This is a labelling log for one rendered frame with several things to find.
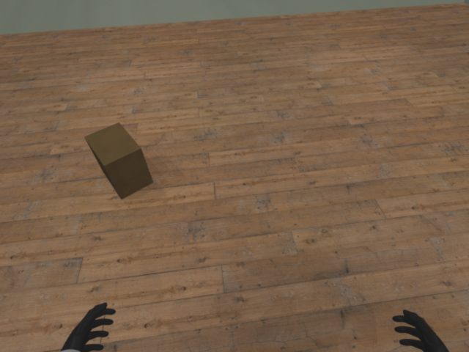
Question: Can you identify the robot left hand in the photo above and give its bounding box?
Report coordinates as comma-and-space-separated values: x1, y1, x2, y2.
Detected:
61, 303, 116, 352

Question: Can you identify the carton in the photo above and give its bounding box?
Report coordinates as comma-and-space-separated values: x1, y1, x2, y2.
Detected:
84, 122, 153, 199

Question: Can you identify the robot right hand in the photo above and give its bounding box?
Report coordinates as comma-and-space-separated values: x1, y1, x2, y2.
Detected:
392, 309, 449, 352

